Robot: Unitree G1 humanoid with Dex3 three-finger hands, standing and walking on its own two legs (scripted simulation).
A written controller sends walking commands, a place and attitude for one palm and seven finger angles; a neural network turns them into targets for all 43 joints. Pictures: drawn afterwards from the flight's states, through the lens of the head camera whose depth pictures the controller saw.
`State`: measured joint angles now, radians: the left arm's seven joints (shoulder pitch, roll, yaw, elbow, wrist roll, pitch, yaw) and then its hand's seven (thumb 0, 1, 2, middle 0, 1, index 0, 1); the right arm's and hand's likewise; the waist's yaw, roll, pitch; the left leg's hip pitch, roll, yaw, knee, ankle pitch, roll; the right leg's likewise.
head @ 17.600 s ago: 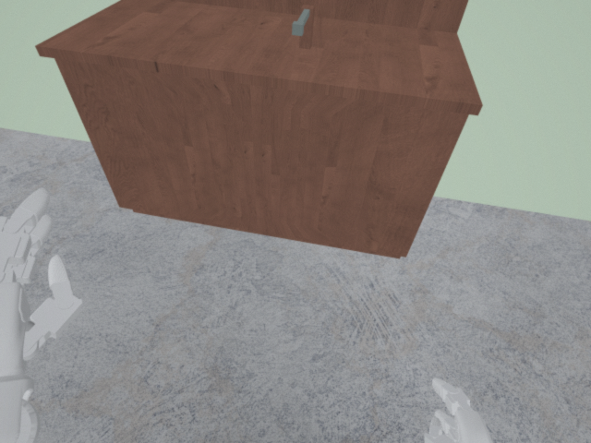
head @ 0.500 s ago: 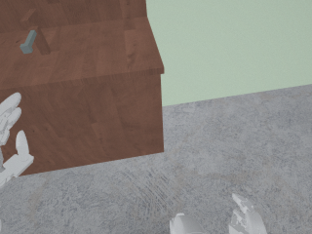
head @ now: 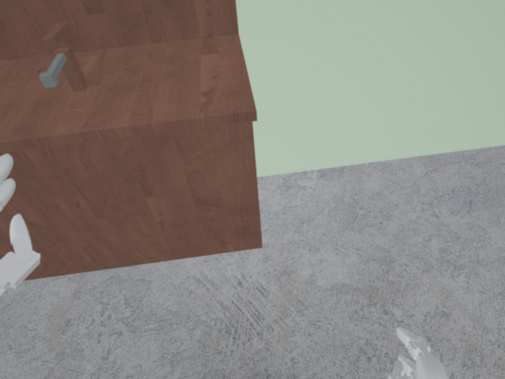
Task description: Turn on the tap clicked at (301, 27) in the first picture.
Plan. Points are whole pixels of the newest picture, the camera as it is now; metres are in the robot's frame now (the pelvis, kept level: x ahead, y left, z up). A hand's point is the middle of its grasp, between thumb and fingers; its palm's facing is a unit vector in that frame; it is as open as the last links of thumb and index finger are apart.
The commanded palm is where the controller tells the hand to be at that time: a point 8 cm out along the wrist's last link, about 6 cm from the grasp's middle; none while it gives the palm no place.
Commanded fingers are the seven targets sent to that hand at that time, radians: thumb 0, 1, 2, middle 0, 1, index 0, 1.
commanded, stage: come to a stop and stand still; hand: left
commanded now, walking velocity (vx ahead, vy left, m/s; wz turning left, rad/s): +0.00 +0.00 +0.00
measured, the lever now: (49, 79) +0.74 +0.53 +0.15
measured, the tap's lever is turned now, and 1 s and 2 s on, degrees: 5 5 5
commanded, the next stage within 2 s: look again from close up in 0.08 s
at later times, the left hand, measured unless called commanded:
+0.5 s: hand (35, 254) +0.23 +0.28 +0.17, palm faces +0.23 -0.89 -0.39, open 7.4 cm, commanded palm +0.18 +0.33 +0.19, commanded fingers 0.00 0.90 0.90 -0.20 -0.30 -0.20 -0.30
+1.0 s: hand (56, 198) +0.33 +0.29 +0.17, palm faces +0.25 -0.89 -0.38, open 7.4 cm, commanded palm +0.27 +0.34 +0.19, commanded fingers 0.00 0.90 0.90 -0.20 -0.30 -0.20 -0.30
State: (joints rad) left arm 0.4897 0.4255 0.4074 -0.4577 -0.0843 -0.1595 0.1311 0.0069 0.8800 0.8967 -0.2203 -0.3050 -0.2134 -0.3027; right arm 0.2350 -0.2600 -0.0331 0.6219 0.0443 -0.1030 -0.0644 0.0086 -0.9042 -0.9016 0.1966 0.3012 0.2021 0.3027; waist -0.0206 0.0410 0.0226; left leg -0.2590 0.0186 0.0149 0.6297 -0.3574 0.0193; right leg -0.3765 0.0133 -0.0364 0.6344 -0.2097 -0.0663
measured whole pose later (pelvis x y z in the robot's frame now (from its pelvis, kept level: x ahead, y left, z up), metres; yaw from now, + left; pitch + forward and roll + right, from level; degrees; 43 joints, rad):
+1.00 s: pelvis +0.07 +0.08 +0.00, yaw -7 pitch +0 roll +0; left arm 0.40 0.39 0.38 -0.43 -0.05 -0.25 0.08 0.01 0.88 0.90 -0.22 -0.30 -0.21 -0.30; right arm 0.20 -0.22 0.02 0.52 0.01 -0.12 0.01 0.01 -0.90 -0.90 0.20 0.30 0.21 0.30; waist 0.00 -0.03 0.03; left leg -0.20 -0.03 0.10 0.63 -0.44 0.06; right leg -0.33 0.02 0.08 0.69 -0.35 0.00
